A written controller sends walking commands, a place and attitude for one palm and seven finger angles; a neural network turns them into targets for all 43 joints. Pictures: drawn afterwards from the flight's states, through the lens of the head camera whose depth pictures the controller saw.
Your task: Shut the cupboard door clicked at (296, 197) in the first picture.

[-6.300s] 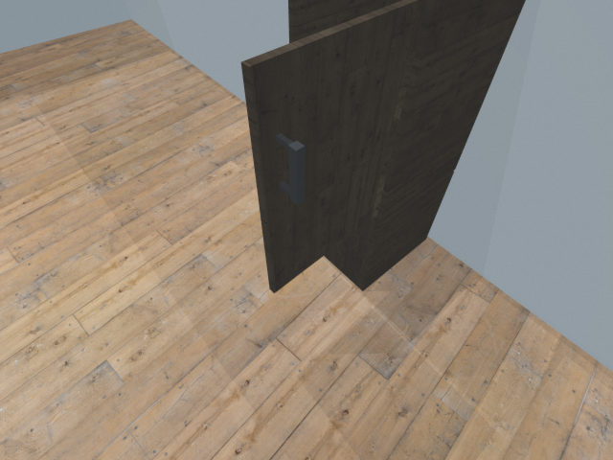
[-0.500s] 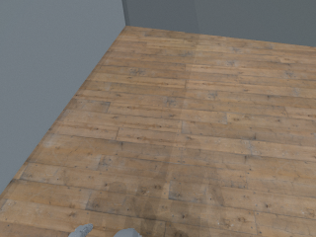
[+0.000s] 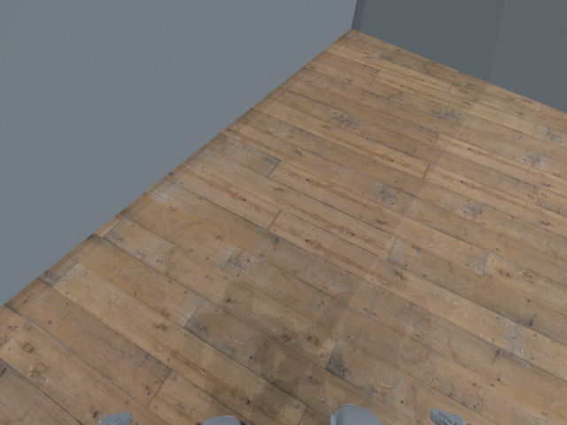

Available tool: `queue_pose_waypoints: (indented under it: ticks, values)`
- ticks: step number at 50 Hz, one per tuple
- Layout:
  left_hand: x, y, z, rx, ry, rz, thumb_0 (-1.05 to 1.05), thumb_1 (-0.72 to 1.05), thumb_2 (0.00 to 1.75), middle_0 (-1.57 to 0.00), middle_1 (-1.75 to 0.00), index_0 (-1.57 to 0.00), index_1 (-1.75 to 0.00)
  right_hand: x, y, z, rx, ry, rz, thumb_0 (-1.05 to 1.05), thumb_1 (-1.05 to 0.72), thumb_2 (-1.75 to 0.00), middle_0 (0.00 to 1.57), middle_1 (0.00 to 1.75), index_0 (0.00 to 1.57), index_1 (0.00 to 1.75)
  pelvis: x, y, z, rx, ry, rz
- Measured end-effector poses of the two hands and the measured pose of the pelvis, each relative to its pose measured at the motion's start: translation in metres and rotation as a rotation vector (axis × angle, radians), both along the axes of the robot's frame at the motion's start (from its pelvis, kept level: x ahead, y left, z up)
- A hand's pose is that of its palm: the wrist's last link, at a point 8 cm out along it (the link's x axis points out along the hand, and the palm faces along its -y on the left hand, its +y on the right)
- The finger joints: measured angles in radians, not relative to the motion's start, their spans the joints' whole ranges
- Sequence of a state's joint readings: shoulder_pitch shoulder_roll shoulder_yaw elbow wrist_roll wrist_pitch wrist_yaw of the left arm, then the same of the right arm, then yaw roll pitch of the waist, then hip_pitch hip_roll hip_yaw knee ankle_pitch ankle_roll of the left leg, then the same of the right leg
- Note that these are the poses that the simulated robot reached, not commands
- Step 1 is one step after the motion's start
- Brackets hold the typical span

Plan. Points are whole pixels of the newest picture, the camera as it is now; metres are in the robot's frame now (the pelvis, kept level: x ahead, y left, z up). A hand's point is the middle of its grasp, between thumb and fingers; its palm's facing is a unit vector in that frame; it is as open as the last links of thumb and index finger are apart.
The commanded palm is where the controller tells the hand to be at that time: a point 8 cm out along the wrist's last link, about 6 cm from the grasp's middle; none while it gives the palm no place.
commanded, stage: walk to a spot facing it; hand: left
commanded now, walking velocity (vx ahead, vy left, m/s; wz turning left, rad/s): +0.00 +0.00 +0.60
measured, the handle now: out of the picture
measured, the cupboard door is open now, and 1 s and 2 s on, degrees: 92 92 92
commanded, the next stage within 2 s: none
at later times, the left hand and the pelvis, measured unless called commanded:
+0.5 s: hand out of the picture +0.02 +0.18 -0.19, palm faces +0.33 -0.92 -0.21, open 7.4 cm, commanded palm none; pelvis +0.03 -0.02 -0.02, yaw +19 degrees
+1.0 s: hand out of the picture +0.04 +0.14 -0.14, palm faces +0.54 -0.79 -0.28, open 7.4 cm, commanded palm none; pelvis +0.06 -0.08 +0.00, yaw +36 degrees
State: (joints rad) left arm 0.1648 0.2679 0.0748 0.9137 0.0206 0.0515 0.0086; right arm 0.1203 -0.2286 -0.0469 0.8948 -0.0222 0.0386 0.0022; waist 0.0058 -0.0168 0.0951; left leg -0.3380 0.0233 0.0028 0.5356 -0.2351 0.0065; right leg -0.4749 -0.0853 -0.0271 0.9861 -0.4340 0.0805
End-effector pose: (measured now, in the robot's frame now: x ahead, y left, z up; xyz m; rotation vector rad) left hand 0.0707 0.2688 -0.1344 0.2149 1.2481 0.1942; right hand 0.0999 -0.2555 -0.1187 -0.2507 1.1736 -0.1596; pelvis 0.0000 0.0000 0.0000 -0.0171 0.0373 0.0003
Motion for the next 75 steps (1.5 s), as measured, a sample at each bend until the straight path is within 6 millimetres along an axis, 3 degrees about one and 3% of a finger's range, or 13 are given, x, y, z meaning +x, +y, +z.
queue_pose_waypoints:
  ticks: [7,13,19,26,32,37,43,49,55,62,66,70,75]
  values:
    - [0.005,-0.031,0.008,0.043,-0.078,0.041,0.01,0.91,0.90,-0.20,-0.30,-0.20,-0.29,0.011,-0.025,-0.027,0.055,0.052,0.031,0.00,-0.90,-0.89,0.20,0.30,0.21,0.30,0.010,-0.033,-0.011,0.023,0.005,0.086]
    - [-0.018,-0.058,0.014,0.013,-0.040,0.114,0.00,0.90,0.90,-0.20,-0.30,-0.20,-0.29,0.035,-0.033,-0.021,0.057,0.081,0.089,0.00,-0.91,-0.89,0.20,0.30,0.20,0.30,0.018,-0.041,0.000,0.041,-0.007,0.171]
    - [-0.045,-0.064,0.000,-0.044,-0.013,0.211,0.01,0.90,0.90,-0.20,-0.30,-0.21,-0.30,0.073,-0.013,-0.009,0.037,0.066,0.204,0.00,-0.91,-0.89,0.20,0.30,0.20,0.30,0.025,-0.038,0.001,0.047,-0.007,0.253]
    - [-0.077,-0.038,-0.026,-0.058,0.035,0.337,0.01,0.90,0.90,-0.20,-0.30,-0.21,-0.30,0.113,0.023,-0.005,-0.004,-0.023,0.337,0.00,-0.91,-0.89,0.20,0.30,0.20,0.30,0.027,-0.023,-0.014,0.028,-0.010,0.338]
    - [-0.067,-0.022,-0.006,-0.020,-0.023,0.383,0.01,0.91,0.90,-0.20,-0.30,-0.20,-0.29,0.111,0.027,0.004,-0.016,0.006,0.377,0.00,-0.91,-0.89,0.20,0.30,0.21,0.30,0.031,-0.027,0.000,0.005,-0.007,0.395]
    - [-0.052,-0.024,0.009,0.017,-0.083,0.406,0.01,0.91,0.90,-0.20,-0.30,-0.20,-0.29,0.108,0.018,-0.002,0.001,0.058,0.399,0.00,-0.90,-0.89,0.20,0.30,0.21,0.30,0.038,-0.038,0.003,0.001,-0.005,0.448]
    - [-0.039,-0.048,0.017,0.072,-0.146,0.441,0.01,0.91,0.90,-0.20,-0.30,-0.20,-0.29,0.120,-0.007,-0.026,0.033,0.113,0.424,0.00,-0.90,-0.89,0.20,0.30,0.21,0.30,0.053,-0.066,-0.007,0.025,0.005,0.525]
    - [-0.060,-0.088,0.025,0.059,-0.107,0.524,0.00,0.90,0.90,-0.20,-0.30,-0.20,-0.29,0.150,-0.013,-0.025,0.032,0.134,0.490,0.00,-0.91,-0.89,0.20,0.30,0.20,0.30,0.061,-0.077,0.001,0.048,-0.013,0.615]
    - [-0.094,-0.120,0.016,-0.001,-0.062,0.639,0.01,0.90,0.90,-0.20,-0.30,-0.20,-0.30,0.182,0.011,-0.012,0.020,0.116,0.602,0.00,-0.91,-0.89,0.20,0.30,0.20,0.30,0.066,-0.080,0.007,0.064,-0.010,0.704]
    - [-0.161,-0.132,-0.013,-0.052,0.007,0.798,0.00,0.90,0.90,-0.21,-0.30,-0.21,-0.30,0.218,0.080,-0.005,0.004,0.011,0.782,0.00,-0.91,-0.89,0.20,0.30,0.20,0.30,0.057,-0.064,-0.007,0.039,-0.011,0.801]
    - [-0.193,-0.128,-0.024,-0.063,0.063,0.868,0.01,0.90,0.90,-0.20,-0.30,-0.20,-0.30,0.224,0.112,0.001,0.004,-0.058,0.857,0.00,-0.91,-0.89,0.20,0.30,0.20,0.30,0.050,-0.058,-0.013,0.031,-0.011,0.843]
    - [-0.198,-0.116,-0.014,-0.042,0.039,0.909,0.01,0.91,0.90,-0.20,-0.30,-0.20,-0.29,0.219,0.122,0.009,-0.011,-0.047,0.897,0.00,-0.91,-0.89,0.20,0.30,0.20,0.30,0.051,-0.056,-0.003,0.007,-0.013,0.890]
    - [-0.186,-0.105,0.001,-0.002,-0.032,0.937,0.01,0.91,0.90,-0.20,-0.30,-0.20,-0.29,0.214,0.122,0.008,-0.017,0.011,0.933,0.00,-0.90,-0.89,0.20,0.30,0.21,0.30,0.057,-0.057,0.004,-0.006,-0.011,0.944]
